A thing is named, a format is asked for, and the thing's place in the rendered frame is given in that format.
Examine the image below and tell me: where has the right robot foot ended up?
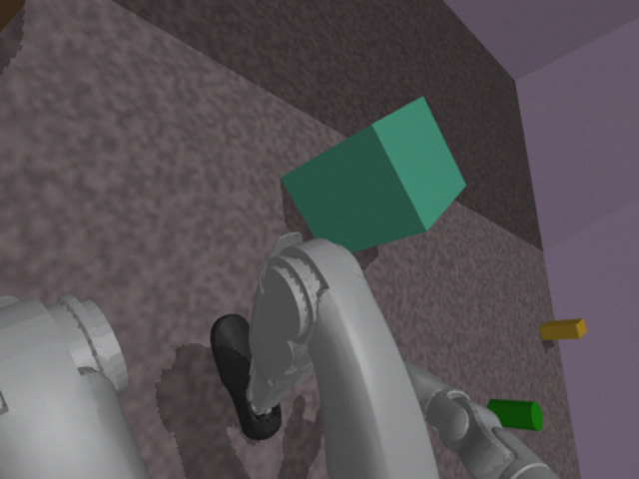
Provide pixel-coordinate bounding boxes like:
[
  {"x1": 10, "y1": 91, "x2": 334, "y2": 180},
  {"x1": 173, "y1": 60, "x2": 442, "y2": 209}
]
[{"x1": 211, "y1": 314, "x2": 282, "y2": 440}]

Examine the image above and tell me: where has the right robot arm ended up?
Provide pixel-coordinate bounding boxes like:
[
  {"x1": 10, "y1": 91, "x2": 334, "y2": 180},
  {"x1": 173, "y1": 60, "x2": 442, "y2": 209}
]
[{"x1": 426, "y1": 387, "x2": 560, "y2": 479}]

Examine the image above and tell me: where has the right robot hand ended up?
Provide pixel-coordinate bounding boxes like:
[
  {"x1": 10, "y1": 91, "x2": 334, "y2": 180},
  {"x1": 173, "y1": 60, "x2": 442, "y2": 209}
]
[{"x1": 403, "y1": 360, "x2": 450, "y2": 423}]

